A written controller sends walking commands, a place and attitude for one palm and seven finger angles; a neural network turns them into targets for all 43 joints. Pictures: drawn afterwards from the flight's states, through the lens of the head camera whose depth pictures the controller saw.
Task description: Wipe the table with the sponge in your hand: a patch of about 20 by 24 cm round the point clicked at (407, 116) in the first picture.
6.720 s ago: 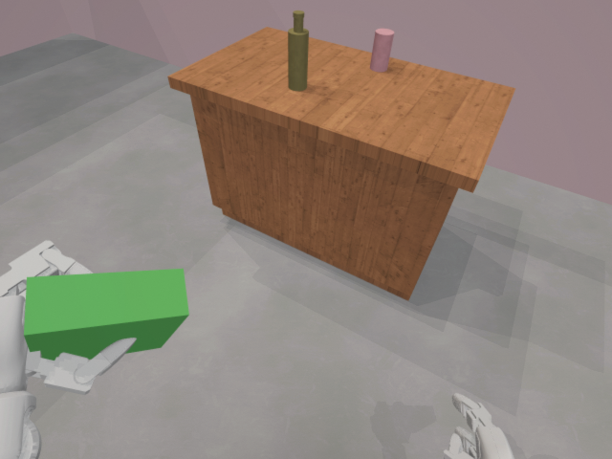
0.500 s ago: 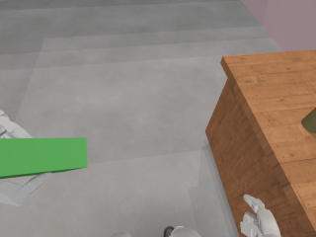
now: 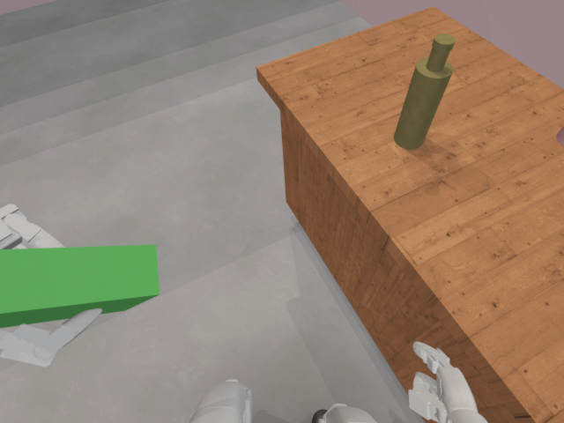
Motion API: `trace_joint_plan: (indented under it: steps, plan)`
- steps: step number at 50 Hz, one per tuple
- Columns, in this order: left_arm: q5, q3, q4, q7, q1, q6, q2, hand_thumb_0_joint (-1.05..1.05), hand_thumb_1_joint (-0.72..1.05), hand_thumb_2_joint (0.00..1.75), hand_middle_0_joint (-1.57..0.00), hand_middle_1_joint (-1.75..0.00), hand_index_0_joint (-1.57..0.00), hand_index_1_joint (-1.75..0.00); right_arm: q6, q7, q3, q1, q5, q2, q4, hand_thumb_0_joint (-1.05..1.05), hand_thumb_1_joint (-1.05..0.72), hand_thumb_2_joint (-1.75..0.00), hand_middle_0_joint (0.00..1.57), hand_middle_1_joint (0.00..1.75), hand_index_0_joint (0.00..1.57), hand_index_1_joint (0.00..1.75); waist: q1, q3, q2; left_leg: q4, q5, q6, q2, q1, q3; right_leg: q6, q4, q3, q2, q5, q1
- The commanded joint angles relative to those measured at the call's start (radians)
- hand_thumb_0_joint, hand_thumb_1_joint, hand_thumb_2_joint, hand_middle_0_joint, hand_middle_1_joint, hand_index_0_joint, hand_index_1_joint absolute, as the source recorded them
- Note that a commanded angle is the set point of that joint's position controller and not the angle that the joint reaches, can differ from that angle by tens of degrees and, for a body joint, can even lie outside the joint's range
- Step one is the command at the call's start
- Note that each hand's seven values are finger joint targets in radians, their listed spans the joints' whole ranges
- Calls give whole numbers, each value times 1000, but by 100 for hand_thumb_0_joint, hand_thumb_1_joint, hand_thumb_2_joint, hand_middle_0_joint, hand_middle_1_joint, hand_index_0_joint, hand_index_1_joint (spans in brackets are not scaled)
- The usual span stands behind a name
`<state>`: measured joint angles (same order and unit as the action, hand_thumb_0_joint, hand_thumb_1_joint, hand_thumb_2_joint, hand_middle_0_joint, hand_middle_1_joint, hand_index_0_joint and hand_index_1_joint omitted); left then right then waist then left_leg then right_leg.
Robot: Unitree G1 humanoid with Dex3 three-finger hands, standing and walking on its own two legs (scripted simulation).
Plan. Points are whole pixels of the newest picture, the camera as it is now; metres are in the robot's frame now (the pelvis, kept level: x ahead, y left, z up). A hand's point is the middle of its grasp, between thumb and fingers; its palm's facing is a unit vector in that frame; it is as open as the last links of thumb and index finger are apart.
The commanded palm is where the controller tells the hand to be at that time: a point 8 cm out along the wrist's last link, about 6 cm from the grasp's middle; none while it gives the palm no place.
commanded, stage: turn to face it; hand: left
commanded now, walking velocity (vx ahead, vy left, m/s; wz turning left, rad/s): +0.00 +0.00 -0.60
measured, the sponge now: (95, 285) +0.24 +0.19 +0.15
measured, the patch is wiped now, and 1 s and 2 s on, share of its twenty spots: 0.00 0.00 0.00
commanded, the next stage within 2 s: none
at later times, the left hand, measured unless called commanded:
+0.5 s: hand (140, 288) +0.23 +0.14 +0.17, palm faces +0.15 -0.86 -0.49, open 9.0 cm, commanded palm +0.18 +0.19 +0.19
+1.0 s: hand (219, 322) +0.20 +0.06 +0.17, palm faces -0.12 -0.88 -0.46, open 9.0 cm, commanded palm +0.17 +0.11 +0.19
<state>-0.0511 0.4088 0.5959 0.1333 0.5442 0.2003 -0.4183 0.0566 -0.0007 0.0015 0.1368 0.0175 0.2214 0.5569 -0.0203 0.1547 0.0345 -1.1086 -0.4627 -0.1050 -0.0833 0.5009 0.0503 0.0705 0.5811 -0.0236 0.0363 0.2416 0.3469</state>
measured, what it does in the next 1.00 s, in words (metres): walks backwards, turning right: left foot, then right foot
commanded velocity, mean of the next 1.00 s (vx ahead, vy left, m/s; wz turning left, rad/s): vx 0.00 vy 0.00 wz -0.60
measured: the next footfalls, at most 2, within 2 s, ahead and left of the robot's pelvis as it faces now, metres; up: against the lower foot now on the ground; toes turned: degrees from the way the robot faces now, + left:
left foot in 0.24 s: +0.03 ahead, +0.14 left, +0.00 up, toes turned -3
right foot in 0.48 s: -0.01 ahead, -0.14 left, +0.00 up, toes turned -22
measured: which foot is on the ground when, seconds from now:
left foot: up 0.00-0.22, down 0.24-0.50, up 0.52-0.86, down 0.88-1.00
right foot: down 0.00-0.26, up 0.28-0.46, down 0.48-0.90, up 0.92-1.00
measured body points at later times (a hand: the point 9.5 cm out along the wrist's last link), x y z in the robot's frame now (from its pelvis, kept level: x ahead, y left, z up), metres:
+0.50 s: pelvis -0.05 -0.03 -0.01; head -0.02 -0.06 +0.43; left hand +0.21 +0.18 +0.19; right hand +0.08 -0.26 -0.11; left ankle -0.01 +0.15 -0.73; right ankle -0.05 -0.13 -0.73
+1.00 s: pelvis -0.12 -0.02 +0.00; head -0.09 -0.04 +0.45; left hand +0.20 +0.11 +0.19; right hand -0.10 -0.32 -0.08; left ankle -0.03 +0.10 -0.73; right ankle -0.12 -0.12 -0.69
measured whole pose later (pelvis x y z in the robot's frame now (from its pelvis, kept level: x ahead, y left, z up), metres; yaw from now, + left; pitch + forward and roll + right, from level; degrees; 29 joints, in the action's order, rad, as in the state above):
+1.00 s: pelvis -0.12 -0.02 +0.00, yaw -35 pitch -1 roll +2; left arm -0.03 0.38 0.53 0.13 0.47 0.17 -0.40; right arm 0.05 0.02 0.02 0.19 0.02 0.22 0.51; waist 0.04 0.07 -0.03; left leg -0.55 -0.29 -0.04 -0.09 0.24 0.12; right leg -0.03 0.95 0.01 0.07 0.40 0.53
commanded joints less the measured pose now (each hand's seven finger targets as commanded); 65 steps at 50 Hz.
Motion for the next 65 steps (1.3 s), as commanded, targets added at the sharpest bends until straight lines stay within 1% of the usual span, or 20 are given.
trace_joint_plan:
  steps: [1,10,12,14,18,23,24,25,26,30,41,44,45,46,49,55,57,58,61,65]
  plan:
    - [-13,170,149,40,32,52,-160,0,10,130,-120,-160,-120,-160,-26,18,36,-65,-8,69,-162,0,-90,-90,20,30,20,30,41,-319,-140,187,37,15,1,-28,-21,108,-188,316,-271,-424,-227]
    - [5,80,187,32,-82,23,-144,0,10,130,-120,-160,-120,-160,-15,17,33,-24,-4,98,-175,0,-90,-90,20,30,20,30,42,-302,-89,680,125,72,-2,-368,-9,22,-194,410,-191,-56,-11]
    - [16,87,206,26,-133,39,-148,0,10,130,-120,-160,-120,-160,-26,27,46,-30,-9,125,-192,0,-90,-90,20,30,20,30,46,-244,90,773,228,163,-208,-459,-170,-60,-7,277,-38,80,175]
    - [28,124,205,26,-153,47,-189,0,10,130,-120,-160,-120,-160,-47,35,43,-40,-10,92,-201,0,-90,-90,20,30,20,30,68,-259,281,844,259,265,-381,-308,-242,-106,462,82,-5,271,169]
    - [20,15,164,13,-168,37,-86,0,10,130,-120,-160,-120,-160,-88,13,47,2,8,108,-182,0,-90,-90,20,30,20,30,45,-149,223,723,522,193,-298,-268,38,-126,315,-21,-63,230,117]
    - [21,42,141,16,-227,34,-120,0,10,130,-120,-160,-120,-160,-132,5,50,32,2,125,-179,0,-90,-90,20,30,20,30,36,-201,161,498,487,105,-242,-254,91,-108,-49,-90,-30,4,-153]
    - [33,74,128,18,-219,34,-162,0,10,130,-120,-160,-120,-160,-130,5,49,32,6,114,-182,0,-90,-90,20,30,20,30,35,-217,25,335,354,72,-175,-194,117,-54,-123,52,-120,-199,-200]
    - [22,110,124,29,-199,44,-193,0,10,130,-120,-160,-120,-160,-126,9,33,0,6,72,-201,0,-90,-90,20,30,20,30,45,-232,-237,135,-25,24,-42,-7,119,49,-159,355,-298,-610,-293]
    - [-4,146,107,33,-139,32,-204,0,10,130,-120,-160,-120,-160,-114,12,47,-16,11,86,-205,0,-90,-90,20,30,20,30,62,-305,-335,-26,-151,21,-2,23,1,80,-205,500,-357,-632,-273]
    - [-22,178,210,38,15,54,-181,0,10,130,-120,-160,-120,-160,-44,2,18,-53,-5,50,-176,0,-90,-90,20,30,20,30,39,-369,-84,-69,-8,13,-14,74,-81,103,-145,351,-296,-509,-347]
    - [-5,104,155,33,-27,33,-142,0,10,130,-120,-160,-120,-160,-15,11,35,-21,-3,100,-171,0,-90,-90,20,30,20,30,41,-312,-129,589,59,63,47,-303,-10,48,-264,424,-201,27,-38]
    - [0,97,216,17,-131,52,-159,0,10,130,-120,-160,-120,-160,-28,31,56,-31,-10,141,-192,0,-90,-90,20,30,20,30,39,-223,98,812,87,178,-200,-476,-200,-58,-12,275,-8,177,237]
    - [12,121,188,21,-117,53,-174,0,10,130,-120,-160,-120,-160,-37,38,48,-35,-7,123,-189,0,-90,-90,20,30,20,30,49,-236,250,861,123,256,-346,-381,-286,-95,306,121,28,239,234]
    - [26,111,183,19,-130,50,-163,0,10,130,-120,-160,-120,-160,-48,36,51,-42,-4,98,-196,0,-90,-90,20,30,20,30,51,-206,239,889,79,280,-383,-205,-257,-107,534,83,-2,228,157]
    - [22,48,197,15,-174,46,-118,0,10,130,-120,-160,-120,-160,-79,23,52,-21,12,105,-187,0,-90,-90,20,30,20,30,57,-133,197,770,315,221,-296,-232,0,-122,420,12,-66,214,172]
    - [24,44,150,20,-213,42,-122,0,10,130,-120,-160,-120,-160,-138,4,50,31,3,129,-178,0,-90,-90,20,30,20,30,36,-195,141,482,431,99,-230,-229,77,-100,-87,-71,-37,-8,-159]
    - [20,123,116,36,-198,49,-195,0,10,130,-120,-160,-120,-160,-128,4,35,6,2,80,-195,0,-90,-90,20,30,20,30,49,-249,-273,131,-100,18,-17,23,108,65,-183,397,-309,-489,-282]
    - [-5,148,120,39,-143,39,-207,0,10,130,-120,-160,-120,-160,-115,7,51,-21,9,90,-202,0,-90,-90,20,30,20,30,68,-285,-333,-25,-145,25,-3,29,-24,79,-250,530,-355,-438,-234]
    - [-21,162,195,42,-27,50,-177,0,10,130,-120,-160,-120,-160,-55,-2,12,-38,-9,51,-171,0,-90,-90,20,30,20,30,42,-343,-113,-76,-22,16,-15,80,-94,115,-179,404,-299,-351,-316]
    - [-21,161,199,42,13,55,-169,0,10,130,-120,-160,-120,-160,-28,9,29,-59,-11,71,-167,0,-90,-90,20,30,20,30,44,-334,-130,163,-7,21,14,-46,-46,107,-244,380,-257,-196,-200]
